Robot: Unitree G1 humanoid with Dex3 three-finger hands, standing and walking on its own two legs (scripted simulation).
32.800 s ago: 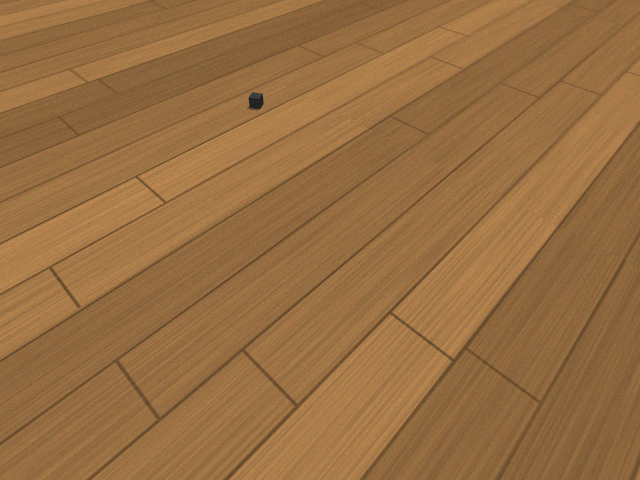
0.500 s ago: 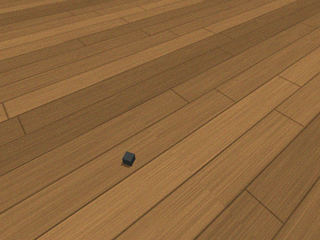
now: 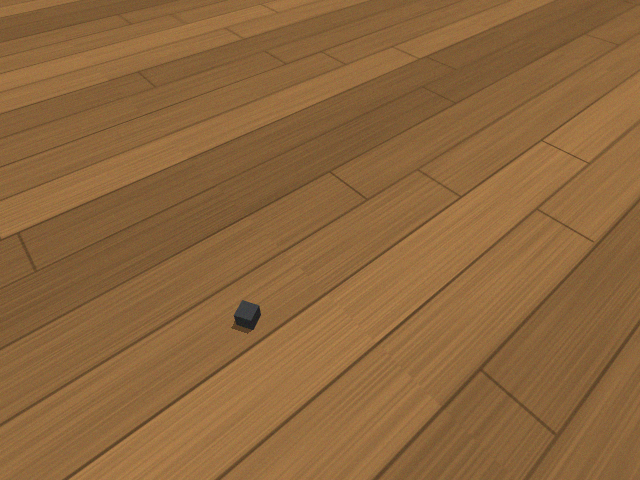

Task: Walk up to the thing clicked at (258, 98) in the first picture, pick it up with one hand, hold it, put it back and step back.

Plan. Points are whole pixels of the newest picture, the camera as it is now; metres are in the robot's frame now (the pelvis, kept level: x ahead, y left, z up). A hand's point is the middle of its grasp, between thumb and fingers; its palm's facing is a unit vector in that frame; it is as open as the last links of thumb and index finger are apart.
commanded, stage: stand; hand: left
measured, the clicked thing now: (247, 315) +0.79 +0.24 -0.75
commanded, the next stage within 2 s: walk up in 0.10 s
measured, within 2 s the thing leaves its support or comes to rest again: neither
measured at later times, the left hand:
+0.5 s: hand out of the picture +0.10 +0.36 -0.18, palm faces -0.01 -0.93 -0.36, open 7.4 cm
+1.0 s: hand (150, 328) +0.40 +0.29 -0.14, palm faces -0.07 -0.92 -0.38, open 7.4 cm
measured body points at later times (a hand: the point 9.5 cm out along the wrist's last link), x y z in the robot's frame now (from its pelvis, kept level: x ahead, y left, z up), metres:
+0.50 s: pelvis +0.09 +0.07 -0.02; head +0.09 +0.10 +0.43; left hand +0.10 +0.41 -0.16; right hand +0.15 -0.26 -0.12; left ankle +0.14 +0.19 -0.75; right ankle +0.04 -0.08 -0.70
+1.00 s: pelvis +0.27 +0.04 -0.02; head +0.30 +0.02 +0.43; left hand +0.40 +0.34 -0.11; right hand +0.29 -0.27 -0.15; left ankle +0.19 +0.19 -0.67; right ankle +0.32 -0.07 -0.75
